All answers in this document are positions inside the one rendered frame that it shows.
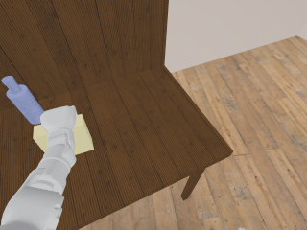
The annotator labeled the sponge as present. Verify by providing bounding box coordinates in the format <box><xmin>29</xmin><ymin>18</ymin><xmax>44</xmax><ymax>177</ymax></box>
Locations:
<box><xmin>33</xmin><ymin>114</ymin><xmax>94</xmax><ymax>155</ymax></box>

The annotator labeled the left robot forearm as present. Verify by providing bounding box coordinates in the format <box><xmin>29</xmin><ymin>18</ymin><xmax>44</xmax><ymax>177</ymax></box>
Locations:
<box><xmin>1</xmin><ymin>126</ymin><xmax>77</xmax><ymax>225</ymax></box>

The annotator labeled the robot left hand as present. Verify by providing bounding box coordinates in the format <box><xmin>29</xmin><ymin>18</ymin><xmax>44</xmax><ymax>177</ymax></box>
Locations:
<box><xmin>40</xmin><ymin>105</ymin><xmax>78</xmax><ymax>133</ymax></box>

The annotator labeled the left robot upper arm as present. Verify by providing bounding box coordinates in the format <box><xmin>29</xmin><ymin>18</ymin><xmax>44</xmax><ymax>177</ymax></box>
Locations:
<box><xmin>0</xmin><ymin>186</ymin><xmax>64</xmax><ymax>230</ymax></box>

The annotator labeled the table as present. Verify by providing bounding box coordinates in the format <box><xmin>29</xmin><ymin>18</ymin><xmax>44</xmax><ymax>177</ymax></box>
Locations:
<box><xmin>0</xmin><ymin>0</ymin><xmax>233</xmax><ymax>230</ymax></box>

